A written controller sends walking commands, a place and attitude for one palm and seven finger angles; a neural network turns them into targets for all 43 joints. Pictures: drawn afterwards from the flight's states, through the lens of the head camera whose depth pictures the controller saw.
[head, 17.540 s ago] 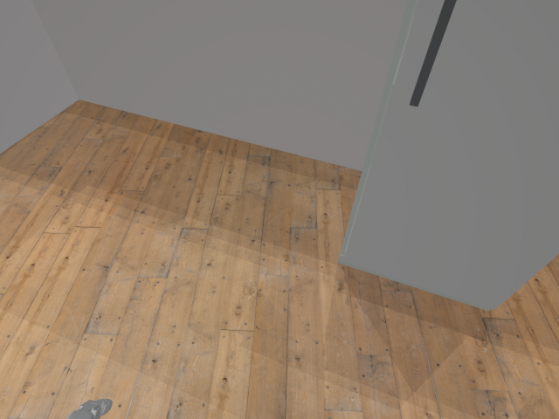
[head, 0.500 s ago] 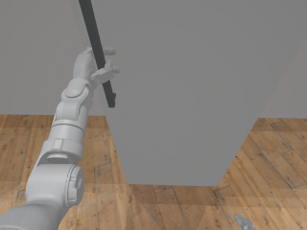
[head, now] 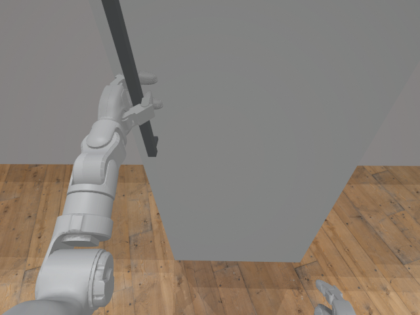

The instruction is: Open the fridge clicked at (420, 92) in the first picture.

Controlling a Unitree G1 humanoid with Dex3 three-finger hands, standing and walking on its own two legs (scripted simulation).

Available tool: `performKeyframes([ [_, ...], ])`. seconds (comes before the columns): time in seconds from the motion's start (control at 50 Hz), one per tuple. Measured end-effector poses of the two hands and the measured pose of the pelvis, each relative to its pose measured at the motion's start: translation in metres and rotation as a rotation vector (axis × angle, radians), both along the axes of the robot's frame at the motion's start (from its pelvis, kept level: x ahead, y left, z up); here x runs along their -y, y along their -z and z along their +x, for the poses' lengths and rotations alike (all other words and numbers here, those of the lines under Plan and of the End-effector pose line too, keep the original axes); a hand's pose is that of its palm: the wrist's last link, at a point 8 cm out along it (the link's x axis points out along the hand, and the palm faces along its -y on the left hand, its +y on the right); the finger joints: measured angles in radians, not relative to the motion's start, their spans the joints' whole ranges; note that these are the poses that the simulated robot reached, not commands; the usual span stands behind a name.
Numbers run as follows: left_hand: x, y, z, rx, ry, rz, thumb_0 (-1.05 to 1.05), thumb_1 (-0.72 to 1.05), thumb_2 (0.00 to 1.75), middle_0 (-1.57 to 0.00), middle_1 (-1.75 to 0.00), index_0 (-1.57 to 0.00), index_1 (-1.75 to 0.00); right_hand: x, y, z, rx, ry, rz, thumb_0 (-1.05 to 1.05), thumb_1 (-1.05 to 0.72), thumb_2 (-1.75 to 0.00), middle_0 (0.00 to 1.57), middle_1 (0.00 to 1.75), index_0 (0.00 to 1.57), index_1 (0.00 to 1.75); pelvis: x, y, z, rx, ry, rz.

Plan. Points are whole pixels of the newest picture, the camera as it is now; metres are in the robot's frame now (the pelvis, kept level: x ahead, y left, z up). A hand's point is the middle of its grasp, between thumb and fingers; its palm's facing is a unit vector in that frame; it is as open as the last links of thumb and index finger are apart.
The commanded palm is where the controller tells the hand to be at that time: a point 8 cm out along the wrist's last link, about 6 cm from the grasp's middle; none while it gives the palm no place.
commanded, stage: grip the handle and tug to test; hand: left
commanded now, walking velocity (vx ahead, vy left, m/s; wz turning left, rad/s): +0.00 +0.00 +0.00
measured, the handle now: (132, 67) +0.46 +0.16 +0.26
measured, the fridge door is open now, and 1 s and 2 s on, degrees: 0 11 34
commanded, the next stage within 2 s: pull the door a little, standing still in 0.08 s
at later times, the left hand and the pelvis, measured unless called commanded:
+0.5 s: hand (146, 113) +0.41 +0.13 +0.21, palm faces +0.02 -1.00 -0.01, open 5.5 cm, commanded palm +0.34 +0.18 +0.21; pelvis +0.03 +0.00 +0.00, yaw +0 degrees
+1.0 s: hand (143, 155) +0.31 +0.12 +0.20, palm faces +0.07 -0.97 -0.23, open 6.6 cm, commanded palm +0.28 +0.17 +0.20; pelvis +0.04 -0.01 +0.00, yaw -1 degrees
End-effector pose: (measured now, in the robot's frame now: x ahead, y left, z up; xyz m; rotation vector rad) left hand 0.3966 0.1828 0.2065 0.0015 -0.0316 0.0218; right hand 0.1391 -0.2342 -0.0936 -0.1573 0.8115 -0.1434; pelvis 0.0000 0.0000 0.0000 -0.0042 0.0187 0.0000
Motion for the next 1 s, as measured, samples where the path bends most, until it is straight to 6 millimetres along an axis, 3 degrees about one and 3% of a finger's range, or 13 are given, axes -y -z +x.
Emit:
performKeyframes([
  [0.36, -0.003, -0.001, -0.008, -0.014, 0.009, 0.009, 0.01, 0.78, 0.81, -0.40, -1.40, -0.37, -1.40, -0.018, -0.008, 0.054, 0.028, -0.066, 0.005, 0.01, -0.90, -0.90, 0.20, 0.30, 0.20, 0.30, -0.004, 0.000, 0.022, -0.001, -0.018, -0.006],
  [0.6, -0.002, 0.000, -0.021, 0.015, 0.009, 0.024, 0.01, 0.79, 0.80, -0.34, -1.38, -0.28, -1.37, -0.021, -0.015, 0.062, 0.067, -0.048, 0.049, 0.01, -0.90, -0.90, 0.20, 0.30, 0.20, 0.30, -0.004, -0.001, 0.031, -0.004, 0.016, 0.002],
  [0.7, -0.001, 0.001, -0.039, 0.038, 0.024, 0.036, 0.00, 0.79, 0.80, -0.31, -1.36, -0.23, -1.34, -0.014, -0.015, 0.066, 0.067, -0.032, 0.055, 0.01, -0.90, -0.90, 0.20, 0.30, 0.20, 0.30, -0.002, -0.002, 0.041, -0.011, 0.037, 0.007],
  [0.82, 0.004, 0.001, -0.076, 0.087, 0.045, 0.096, 0.00, 0.76, 0.79, -0.33, -1.34, -0.21, -1.31, -0.007, -0.017, 0.085, 0.090, -0.036, 0.049, 0.01, -0.90, -0.90, 0.20, 0.30, 0.20, 0.30, 0.001, 0.001, 0.055, -0.022, 0.049, 0.010],
  [0.9, 0.005, 0.002, -0.092, 0.204, 0.022, 0.204, -0.01, 0.67, 0.77, -0.39, -1.36, -0.26, -1.34, -0.003, -0.017, 0.094, 0.084, -0.056, 0.001, 0.01, -0.90, -0.90, 0.20, 0.30, 0.20, 0.30, 0.004, 0.002, 0.053, -0.040, 0.027, 0.013],
  [1.0, 0.010, 0.005, -0.108, 0.252, -0.022, 0.238, -0.04, 0.66, 0.77, -0.45, -1.38, -0.25, -1.30, -0.001, -0.015, 0.091, 0.046, -0.057, -0.009, 0.01, -0.90, -0.90, 0.20, 0.30, 0.20, 0.30, 0.008, -0.002, 0.045, -0.041, 0.014, 0.018],
])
